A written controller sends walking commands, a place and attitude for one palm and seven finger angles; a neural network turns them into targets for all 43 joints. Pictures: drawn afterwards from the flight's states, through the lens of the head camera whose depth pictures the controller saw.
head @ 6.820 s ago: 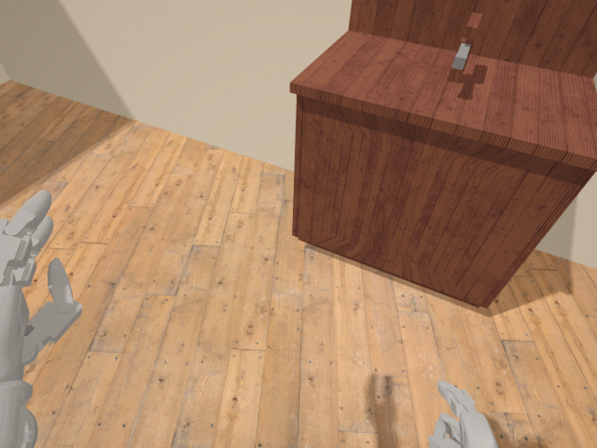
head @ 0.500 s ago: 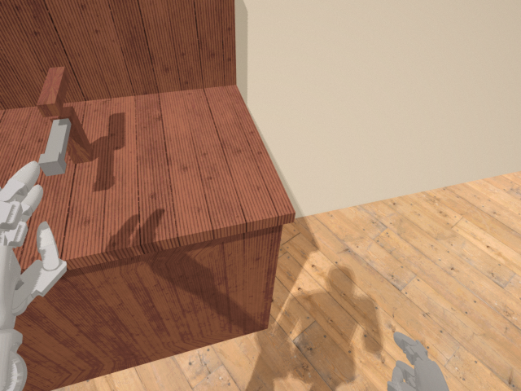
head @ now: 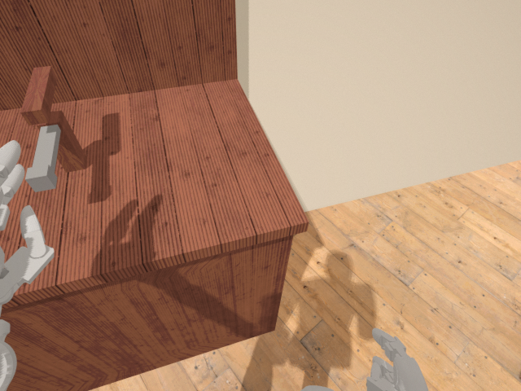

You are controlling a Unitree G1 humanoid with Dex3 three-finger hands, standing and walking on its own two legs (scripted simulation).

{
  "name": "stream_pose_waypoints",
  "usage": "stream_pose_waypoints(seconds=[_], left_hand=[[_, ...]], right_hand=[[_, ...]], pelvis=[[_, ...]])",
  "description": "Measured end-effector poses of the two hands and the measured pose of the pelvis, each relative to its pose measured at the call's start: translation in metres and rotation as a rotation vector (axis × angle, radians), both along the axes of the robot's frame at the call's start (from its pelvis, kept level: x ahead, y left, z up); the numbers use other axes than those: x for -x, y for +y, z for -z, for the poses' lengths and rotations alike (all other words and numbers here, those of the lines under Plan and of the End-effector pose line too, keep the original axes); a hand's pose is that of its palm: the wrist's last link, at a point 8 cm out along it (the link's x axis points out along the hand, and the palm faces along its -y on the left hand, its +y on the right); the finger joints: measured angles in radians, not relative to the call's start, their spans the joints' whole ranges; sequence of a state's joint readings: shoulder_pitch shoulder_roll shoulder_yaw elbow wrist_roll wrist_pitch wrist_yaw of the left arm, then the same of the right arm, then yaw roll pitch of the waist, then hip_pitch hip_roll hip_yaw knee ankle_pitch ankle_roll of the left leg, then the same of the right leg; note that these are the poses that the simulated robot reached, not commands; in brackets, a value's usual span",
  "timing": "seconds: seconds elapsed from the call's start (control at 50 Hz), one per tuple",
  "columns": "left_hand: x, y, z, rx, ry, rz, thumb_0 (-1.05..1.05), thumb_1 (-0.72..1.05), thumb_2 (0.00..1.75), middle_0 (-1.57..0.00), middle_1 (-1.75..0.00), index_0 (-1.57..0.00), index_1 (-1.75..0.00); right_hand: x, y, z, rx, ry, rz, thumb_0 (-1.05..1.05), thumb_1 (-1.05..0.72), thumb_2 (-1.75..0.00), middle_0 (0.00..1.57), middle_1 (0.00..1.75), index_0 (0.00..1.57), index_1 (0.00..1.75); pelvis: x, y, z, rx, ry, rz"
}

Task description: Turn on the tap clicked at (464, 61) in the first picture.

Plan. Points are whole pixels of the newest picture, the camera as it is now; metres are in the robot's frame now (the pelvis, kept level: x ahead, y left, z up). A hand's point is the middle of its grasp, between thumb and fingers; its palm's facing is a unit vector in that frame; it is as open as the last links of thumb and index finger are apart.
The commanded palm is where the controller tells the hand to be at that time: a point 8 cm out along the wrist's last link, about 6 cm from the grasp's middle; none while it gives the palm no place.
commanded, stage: come to a stop and stand still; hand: left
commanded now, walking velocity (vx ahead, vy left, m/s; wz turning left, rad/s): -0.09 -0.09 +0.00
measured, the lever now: (41, 178) +0.37 +0.36 +0.12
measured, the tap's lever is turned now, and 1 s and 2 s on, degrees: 0 0 0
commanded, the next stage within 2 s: look again from close up in 1.00 s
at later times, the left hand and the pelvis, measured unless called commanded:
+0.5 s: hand (19, 201) +0.26 +0.29 +0.20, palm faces +0.47 -0.82 -0.33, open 7.4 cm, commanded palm +0.18 +0.29 +0.19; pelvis +0.01 +0.02 +0.01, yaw -3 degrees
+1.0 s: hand (27, 217) +0.26 +0.29 +0.18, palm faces +0.35 -0.87 -0.33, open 7.4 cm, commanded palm +0.20 +0.33 +0.19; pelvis +0.03 +0.06 +0.01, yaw -3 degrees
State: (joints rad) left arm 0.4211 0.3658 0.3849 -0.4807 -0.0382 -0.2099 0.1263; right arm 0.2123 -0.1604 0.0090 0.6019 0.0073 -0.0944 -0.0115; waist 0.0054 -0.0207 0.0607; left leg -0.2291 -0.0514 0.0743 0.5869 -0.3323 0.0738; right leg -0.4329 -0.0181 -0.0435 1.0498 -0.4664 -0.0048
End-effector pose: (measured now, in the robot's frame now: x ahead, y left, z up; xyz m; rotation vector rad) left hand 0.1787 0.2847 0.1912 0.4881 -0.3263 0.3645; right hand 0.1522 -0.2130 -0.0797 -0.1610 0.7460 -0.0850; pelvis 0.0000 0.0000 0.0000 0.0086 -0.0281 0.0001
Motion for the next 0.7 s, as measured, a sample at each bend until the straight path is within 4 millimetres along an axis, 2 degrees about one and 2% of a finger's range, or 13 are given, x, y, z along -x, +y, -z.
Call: stream_pose_waypoints(seconds=[0.06,0.14,0.34,0.36,0.4,0.46,0.52,0.6,0.7], left_hand=[[-0.009,-0.009,-0.008,-0.020,0.016,0.028,0.02,0.89,0.90,-0.21,-0.30,-0.21,-0.30],[-0.014,-0.015,-0.011,-0.072,0.023,0.040,0.01,0.89,0.90,-0.21,-0.30,-0.21,-0.30],[-0.014,-0.006,0.006,0.052,0.060,-0.011,0.01,0.89,0.90,-0.21,-0.30,-0.21,-0.30],[-0.017,0.001,0.001,-0.003,0.056,-0.010,0.01,0.89,0.90,-0.21,-0.30,-0.21,-0.30],[-0.027,0.023,-0.012,-0.073,-0.014,-0.020,0.01,0.89,0.90,-0.22,-0.30,-0.22,-0.30],[-0.039,0.045,-0.021,-0.024,-0.098,-0.053,0.01,0.89,0.90,-0.21,-0.30,-0.22,-0.30],[-0.043,0.036,-0.016,0.027,-0.094,0.016,0.02,0.90,0.90,-0.21,-0.30,-0.21,-0.30],[-0.040,0.020,0.001,0.027,0.005,0.141,0.01,0.90,0.90,-0.20,-0.30,-0.20,-0.30],[-0.036,0.042,0.011,0.009,0.054,0.113,0.01,0.89,0.90,-0.21,-0.30,-0.21,-0.30]], right_hand=[[-0.001,0.003,-0.002,-0.018,-0.002,-0.004,0.01,-0.90,-0.90,0.21,0.30,0.20,0.30],[-0.009,-0.003,0.006,-0.016,-0.005,-0.010,0.01,-0.90,-0.90,0.21,0.30,0.20,0.30],[-0.019,-0.026,-0.010,0.094,0.013,0.030,0.01,-0.91,-0.90,0.21,0.30,0.20,0.30],[-0.019,-0.026,-0.013,0.113,0.009,0.019,0.01,-0.91,-0.90,0.20,0.30,0.20,0.30],[-0.019,-0.022,-0.015,0.125,0.009,-0.016,0.01,-0.91,-0.90,0.20,0.30,0.19,0.30],[-0.020,-0.012,-0.021,0.106,-0.017,-0.034,0.01,-0.91,-0.90,0.20,0.30,0.19,0.30],[-0.019,0.001,-0.028,0.076,-0.067,-0.016,0.01,-0.91,-0.90,0.20,0.30,0.20,0.30],[-0.017,0.020,-0.032,0.050,-0.095,0.013,0.01,-0.91,-0.90,0.20,0.30,0.20,0.30],[-0.015,0.041,-0.027,0.041,-0.059,-0.004,0.01,-0.90,-0.90,0.21,0.30,0.20,0.30]], pelvis=[[-0.007,-0.001,-0.005,0.002,0.005,0.005],[-0.014,-0.006,0.001,0.011,0.003,0.001],[-0.019,0.001,-0.007,0.008,0.008,0.013],[-0.018,0.001,-0.007,0.011,0.009,0.013],[-0.014,0.003,-0.008,0.013,0.015,0.011],[-0.010,0.012,-0.009,0.013,0.007,0.030],[-0.011,0.026,-0.010,0.012,0.002,0.055],[-0.014,0.040,-0.011,0.009,0.004,0.067],[-0.018,0.047,-0.010,0.013,0.000,0.057]])
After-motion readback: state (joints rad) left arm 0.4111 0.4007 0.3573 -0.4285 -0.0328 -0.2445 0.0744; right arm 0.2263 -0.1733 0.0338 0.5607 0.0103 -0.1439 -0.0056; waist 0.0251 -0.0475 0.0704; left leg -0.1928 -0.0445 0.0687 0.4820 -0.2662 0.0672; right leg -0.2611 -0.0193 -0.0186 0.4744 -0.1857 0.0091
